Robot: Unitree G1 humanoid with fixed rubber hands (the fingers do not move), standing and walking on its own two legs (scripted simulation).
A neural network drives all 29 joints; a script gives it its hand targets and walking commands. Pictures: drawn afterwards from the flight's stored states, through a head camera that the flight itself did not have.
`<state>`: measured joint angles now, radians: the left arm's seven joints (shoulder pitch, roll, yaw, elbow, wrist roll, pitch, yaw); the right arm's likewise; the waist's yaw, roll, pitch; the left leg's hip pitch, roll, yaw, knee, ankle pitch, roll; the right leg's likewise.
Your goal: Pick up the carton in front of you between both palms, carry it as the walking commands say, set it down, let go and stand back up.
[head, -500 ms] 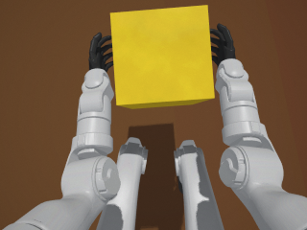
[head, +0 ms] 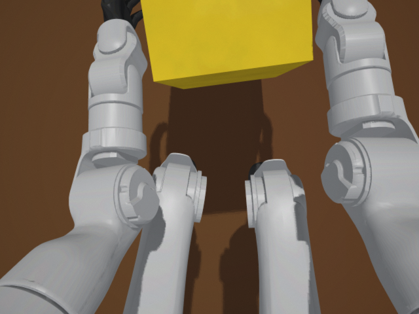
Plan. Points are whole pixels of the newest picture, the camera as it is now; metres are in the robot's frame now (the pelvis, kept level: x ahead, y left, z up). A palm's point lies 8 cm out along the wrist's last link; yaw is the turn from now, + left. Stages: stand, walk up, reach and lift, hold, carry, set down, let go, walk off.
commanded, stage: set down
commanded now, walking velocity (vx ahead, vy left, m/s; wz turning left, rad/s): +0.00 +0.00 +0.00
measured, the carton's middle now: (223, 18) +0.54 +0.01 -0.23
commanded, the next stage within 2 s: none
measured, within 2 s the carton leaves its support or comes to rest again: rests again in 0.56 s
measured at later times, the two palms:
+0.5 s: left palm (137, 29) +0.52 +0.15 -0.21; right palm (318, 0) +0.56 -0.15 -0.21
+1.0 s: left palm (134, 30) +0.52 +0.16 -0.22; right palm (316, 3) +0.56 -0.15 -0.22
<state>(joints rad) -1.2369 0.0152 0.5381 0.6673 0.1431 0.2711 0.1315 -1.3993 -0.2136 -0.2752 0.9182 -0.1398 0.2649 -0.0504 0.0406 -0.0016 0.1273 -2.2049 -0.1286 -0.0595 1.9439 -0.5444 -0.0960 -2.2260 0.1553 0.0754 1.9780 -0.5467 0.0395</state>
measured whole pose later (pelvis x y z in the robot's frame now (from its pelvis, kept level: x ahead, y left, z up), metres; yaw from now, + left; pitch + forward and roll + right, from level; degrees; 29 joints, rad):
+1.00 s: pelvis +0.00 +0.00 -0.06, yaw +1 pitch +35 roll +3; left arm -1.40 0.14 0.50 0.93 0.10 0.20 0.05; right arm -1.55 -0.32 -0.24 1.13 -0.10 0.20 0.03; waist 0.04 0.01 0.39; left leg -2.20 -0.11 -0.03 2.19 -0.61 -0.09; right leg -2.22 0.09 0.02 2.24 -0.62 -0.01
